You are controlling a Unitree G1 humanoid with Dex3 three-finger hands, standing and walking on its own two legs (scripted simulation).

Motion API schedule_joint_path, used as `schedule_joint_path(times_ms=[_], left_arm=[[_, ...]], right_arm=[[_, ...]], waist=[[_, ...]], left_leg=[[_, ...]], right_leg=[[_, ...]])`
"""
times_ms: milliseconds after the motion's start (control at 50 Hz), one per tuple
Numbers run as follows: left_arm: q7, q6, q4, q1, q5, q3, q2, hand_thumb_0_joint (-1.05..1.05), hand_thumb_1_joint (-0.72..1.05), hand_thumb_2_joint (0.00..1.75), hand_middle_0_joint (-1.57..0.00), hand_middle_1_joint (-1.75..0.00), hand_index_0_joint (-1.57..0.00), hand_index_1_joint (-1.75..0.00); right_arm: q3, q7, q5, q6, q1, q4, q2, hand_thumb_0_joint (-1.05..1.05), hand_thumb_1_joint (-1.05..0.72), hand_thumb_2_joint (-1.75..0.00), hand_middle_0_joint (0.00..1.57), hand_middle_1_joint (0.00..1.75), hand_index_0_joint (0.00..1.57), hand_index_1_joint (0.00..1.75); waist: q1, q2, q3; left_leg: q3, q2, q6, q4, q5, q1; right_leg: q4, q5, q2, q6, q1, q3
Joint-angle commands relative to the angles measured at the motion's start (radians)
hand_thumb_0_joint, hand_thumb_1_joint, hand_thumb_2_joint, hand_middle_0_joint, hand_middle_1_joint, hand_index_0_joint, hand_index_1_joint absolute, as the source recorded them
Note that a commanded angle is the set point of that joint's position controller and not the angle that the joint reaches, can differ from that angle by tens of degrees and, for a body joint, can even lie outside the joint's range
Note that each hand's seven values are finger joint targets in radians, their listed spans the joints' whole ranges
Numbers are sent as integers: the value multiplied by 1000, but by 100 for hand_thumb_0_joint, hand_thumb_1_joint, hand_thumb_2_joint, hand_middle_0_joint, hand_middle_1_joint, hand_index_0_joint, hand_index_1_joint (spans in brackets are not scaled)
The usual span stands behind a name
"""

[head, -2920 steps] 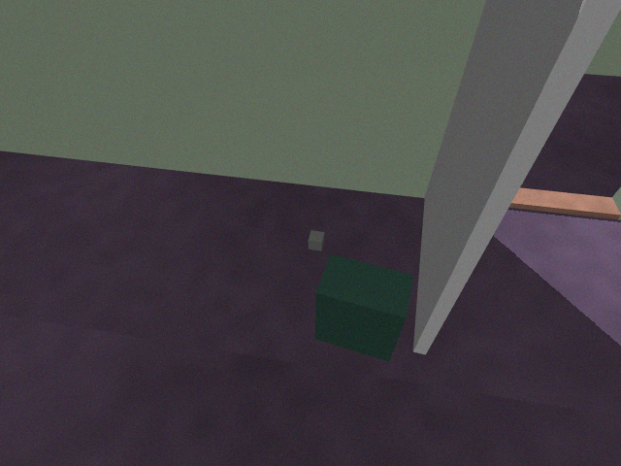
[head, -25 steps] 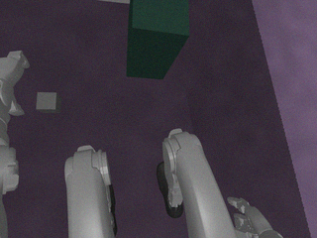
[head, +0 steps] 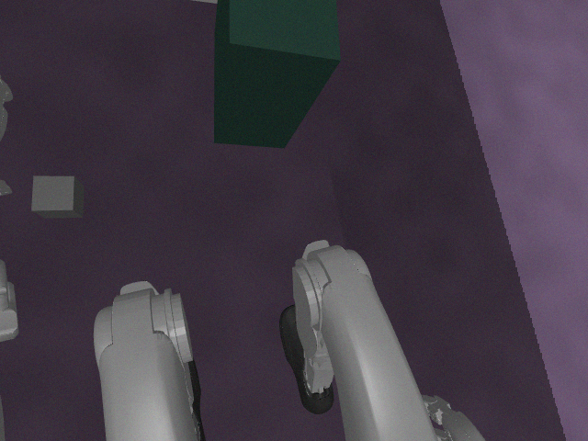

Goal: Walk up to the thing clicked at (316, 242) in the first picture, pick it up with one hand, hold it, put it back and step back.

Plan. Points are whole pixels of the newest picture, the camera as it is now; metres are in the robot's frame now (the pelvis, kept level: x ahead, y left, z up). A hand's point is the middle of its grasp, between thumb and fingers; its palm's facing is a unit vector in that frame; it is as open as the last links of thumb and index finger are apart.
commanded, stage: home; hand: left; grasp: from above
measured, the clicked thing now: (59, 197) +0.49 +0.29 -0.31
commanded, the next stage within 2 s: none
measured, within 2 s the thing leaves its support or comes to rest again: neither
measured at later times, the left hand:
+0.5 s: hand out of the picture +0.33 +0.28 +0.05, palm faces -0.23 -0.67 -0.71, open 7.6 cm
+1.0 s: hand out of the picture +0.24 +0.22 +0.26, palm faces +0.18 -0.95 -0.26, open 7.4 cm
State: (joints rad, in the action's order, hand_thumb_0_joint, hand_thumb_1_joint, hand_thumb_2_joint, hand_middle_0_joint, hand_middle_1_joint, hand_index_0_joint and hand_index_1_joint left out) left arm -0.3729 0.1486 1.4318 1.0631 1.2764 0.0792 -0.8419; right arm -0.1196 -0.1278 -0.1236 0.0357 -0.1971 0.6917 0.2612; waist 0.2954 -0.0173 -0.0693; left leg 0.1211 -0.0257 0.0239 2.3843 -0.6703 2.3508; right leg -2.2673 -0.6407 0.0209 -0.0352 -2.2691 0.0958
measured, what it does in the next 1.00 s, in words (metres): rises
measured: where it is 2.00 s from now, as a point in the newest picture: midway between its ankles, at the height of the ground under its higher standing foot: (251, 401)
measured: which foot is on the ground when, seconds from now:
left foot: down 0.00-1.00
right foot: down 0.00-1.00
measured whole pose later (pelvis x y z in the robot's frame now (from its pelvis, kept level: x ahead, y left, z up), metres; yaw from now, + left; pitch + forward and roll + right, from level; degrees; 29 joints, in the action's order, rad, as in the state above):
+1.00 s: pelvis +0.06 +0.00 +0.33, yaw +9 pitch +17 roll -4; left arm -0.08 -0.39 0.08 -0.28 -0.03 0.05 -0.25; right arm -0.06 0.13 0.05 0.12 -0.27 0.54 0.21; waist 0.08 -0.04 -0.19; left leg 0.08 0.00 0.00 1.24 -0.54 1.00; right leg -1.16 -0.51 0.02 -0.01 -0.95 0.05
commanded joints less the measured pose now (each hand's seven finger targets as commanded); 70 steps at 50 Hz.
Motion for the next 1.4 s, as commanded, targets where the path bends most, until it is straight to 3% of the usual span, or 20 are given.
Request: schedule_joint_path(times_ms=[0, 60, 80, 140, 180, 200, 260, 300, 360, 420, 500, 520, 560, 600, 700, 880, 1000, 1160, 1220, 1380], left_arm=[[58, -66, -198, 150, -101, 42, -240, 0, 11, 89, -21, -55, -20, -56], [155, -74, -361, 81, -208, 63, -199, 0, 35, 93, -21, -51, -20, -52], [183, -75, -445, 63, -246, 69, -195, 0, 43, 93, -21, -48, -20, -49], [251, -88, -667, -134, -379, 80, -123, 0, 63, 91, -21, -40, -20, -40], [282, -101, -777, -255, -474, 80, -54, 0, 70, 90, -20, -37, -20, -37], [294, -103, -880, -252, -518, 94, -53, 0, 73, 91, -20, -36, -20, -37], [322, -124, -1001, -335, -612, 100, 1, 0, 90, 92, -20, -31, -20, -31], [332, -138, -1038, -413, -664, 62, 79, 0, 90, 90, -20, -30, -20, -30], [326, -156, -1113, -467, -733, 61, 113, 0, 90, 90, -20, -30, -20, -30], [325, -189, -1126, -584, -806, 19, 193, 0, 90, 90, -20, -30, -20, -30], [314, -241, -1222, -689, -899, 15, 242, 0, 90, 90, -20, -30, -20, -30], [307, -261, -1227, -726, -924, 34, 236, 0, 90, 90, -20, -30, -20, -30], [300, -292, -1230, -798, -976, 6, 295, 0, 90, 90, -20, -30, -20, -30], [290, -310, -1296, -812, -1023, 35, 281, 0, 90, 90, -20, -30, -20, -30], [275, -362, -1370, -960, -1140, 34, 341, 0, 90, 90, -20, -30, -20, -30], [273, -479, -1505, -1229, -1286, 29, 460, 0, 90, 90, -20, -30, -20, -30], [286, -532, -1628, -1403, -1345, 37, 504, 0, 90, 90, -20, -30, -20, -30], [315, -554, -1728, -1567, -1331, 7, 533, 0, 90, 90, -20, -30, -20, -30], [330, -553, -1759, -1551, -1334, 7, 527, 0, 90, 90, -20, -30, -20, -30], [354, -542, -1738, -1503, -1324, 5, 517, 0, 90, 90, -20, -30, -20, -30]], right_arm=[[120, -4, 28, -13, -216, -30, 294, 0, -89, -90, 20, 30, 20, 30], [148, -8, 44, -27, -230, -62, 301, 0, -89, -90, 20, 30, 20, 30], [158, -4, 54, -35, -233, -66, 289, 0, -90, -90, 20, 30, 20, 30], [177, 10, 72, -49, -219, -104, 279, 0, -90, -90, 20, 30, 20, 30], [182, 23, 82, -54, -200, -121, 268, 0, -90, -90, 20, 30, 20, 30], [190, 31, 89, -55, -190, -130, 257, 0, -90, -90, 20, 30, 20, 30], [203, 52, 103, -57, -147, -148, 234, 0, -90, -90, 20, 30, 20, 30], [206, 63, 110, -54, -119, -150, 219, 0, -90, -90, 20, 30, 20, 30], [210, 80, 121, -42, -87, -164, 206, 0, -90, -90, 20, 30, 20, 30], [205, 99, 133, -18, -44, -175, 191, 0, -90, -90, 20, 30, 20, 30], [195, 127, 149, 19, 3, -205, 174, 0, -90, -90, 20, 30, 20, 30], [190, 135, 153, 26, 19, -214, 170, 0, -90, -90, 20, 30, 20, 30], [178, 149, 160, 40, 42, -227, 154, 0, -90, -90, 20, 30, 20, 30], [170, 164, 163, 55, 54, -239, 147, 0, -90, -90, 20, 30, 20, 30], [151, 195, 167, 86, 56, -262, 117, 0, -90, -90, 20, 30, 20, 30], [119, 261, 169, 130, -9, -285, 85, 0, -90, -90, 20, 30, 20, 30], [114, 300, 159, 160, -59, -315, 68, 0, -90, -90, 20, 30, 20, 30], [125, 323, 146, 204, -63, -337, 62, 0, -90, -90, 20, 30, 20, 30], [127, 324, 142, 219, -53, -343, 65, 0, -90, -90, 20, 30, 20, 30], [134, 321, 133, 251, -39, -332, 80, 0, -90, -90, 20, 30, 20, 30]], waist=[[-87, -368, -766], [-95, -317, -791], [-123, -308, -846], [-149, -245, -868], [-153, -191, -810], [-166, -195, -838], [-184, -211, -827], [-178, -194, -763], [-193, -185, -724], [-186, -151, -643], [-194, -140, -594], [-205, -129, -587], [-187, -94, -524], [-198, -113, -531], [-207, -118, -484], [-221, -89, -358], [-230, -65, -282], [-244, -50, -185], [-239, -26, -152], [-236, -21, -138]], left_leg=[[-53, 3, -1, -355, 233, -685], [-56, -5, -1, -371, 299, -705], [-65, -1, 2, -391, 306, -735], [-69, -5, 4, -446, 297, -749], [-55, -7, 6, -494, 267, -751], [-56, -1, 9, -516, 264, -779], [-22, 9, 2, -592, 249, -879], [-15, 18, 1, -638, 224, -912], [-28, 25, 3, -713, 142, -946], [-18, 29, 5, -805, 86, -986], [-21, 25, 6, -909, 33, -1060], [-14, 24, 7, -938, 14, -1085], [-24, 21, 9, -977, 13, -1104], [-25, 20, 7, -1019, 27, -1169], [-19, 21, 2, -1134, 94, -1303], [-6, 28, -10, -1348, 217, -1533], [-39, 22, -11, -1453, 342, -1648], [-42, 25, -14, -1542, 422, -1734], [-61, 18, -3, -1551, 371, -1733], [-67, 16, -4, -1554, 379, -1755]], right_leg=[[232, 234, 20, 83, 398, 55], [282, 271, 14, 84, 477, 42], [305, 274, 19, 83, 518, 33], [378, 273, 15, 81, 612, 16], [425, 260, 11, 80, 627, 5], [444, 258, 14, 77, 646, -1], [491, 235, 10, 77, 653, -12], [532, 212, 8, 76, 657, -14], [605, 162, 6, 73, 721, -26], [674, 138, 4, 63, 784, -27], [779, 95, 5, 61, 886, -38], [807, 82, 5, 59, 921, -42], [865, 71, 7, 58, 968, -50], [906, 78, 6, 59, 1018, -61], [1015, 131, 4, 59, 1154, -69], [1240, 232, 7, 55, 1406, -62], [1382, 331, 13, 50, 1574, -51], [1458, 380, 21, 52, 1648, -33], [1491, 339, 20, 46, 1656, -32], [1494, 343, 13, 41, 1659, -34]])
